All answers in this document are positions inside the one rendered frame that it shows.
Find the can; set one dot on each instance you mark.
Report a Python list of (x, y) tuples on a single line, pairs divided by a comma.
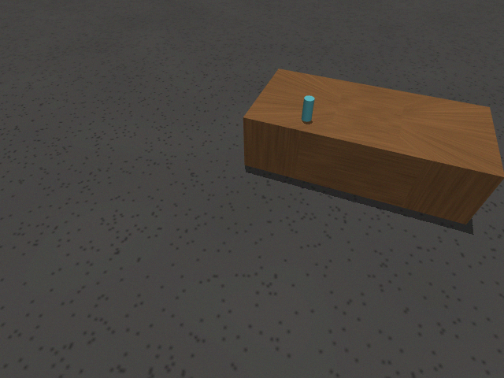
[(307, 109)]

